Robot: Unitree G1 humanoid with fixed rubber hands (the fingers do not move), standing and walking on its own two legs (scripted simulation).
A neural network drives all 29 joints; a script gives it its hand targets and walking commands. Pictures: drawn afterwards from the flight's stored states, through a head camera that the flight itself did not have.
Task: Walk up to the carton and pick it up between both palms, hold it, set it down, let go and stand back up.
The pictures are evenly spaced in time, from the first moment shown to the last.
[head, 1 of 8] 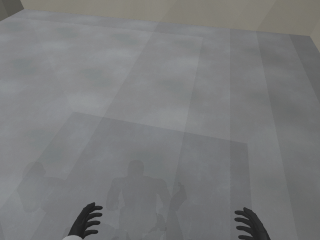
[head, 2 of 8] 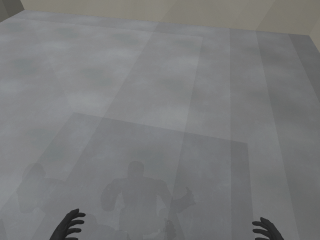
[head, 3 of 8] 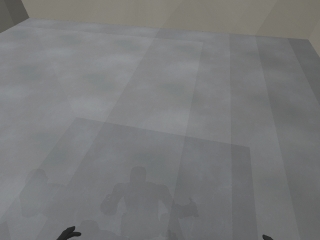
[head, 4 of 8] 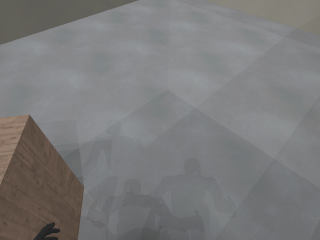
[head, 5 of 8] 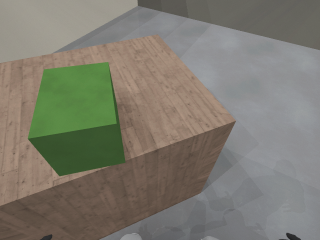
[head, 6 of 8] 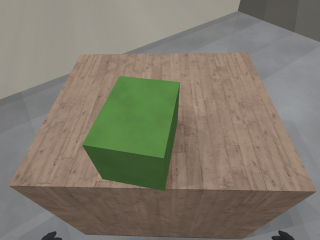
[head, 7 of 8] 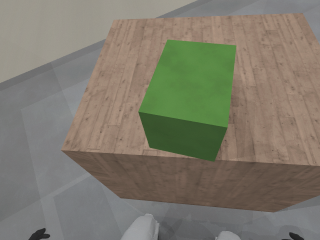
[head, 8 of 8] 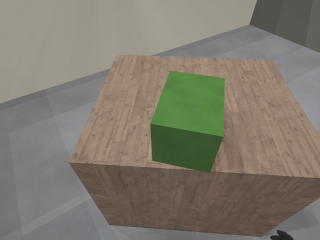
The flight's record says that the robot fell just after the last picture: no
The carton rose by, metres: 0.00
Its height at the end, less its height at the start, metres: +0.00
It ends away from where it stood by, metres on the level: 0.00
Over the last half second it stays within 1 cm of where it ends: yes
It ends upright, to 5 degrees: yes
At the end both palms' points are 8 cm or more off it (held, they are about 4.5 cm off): yes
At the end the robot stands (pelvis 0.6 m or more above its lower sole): yes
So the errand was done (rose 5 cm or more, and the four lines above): no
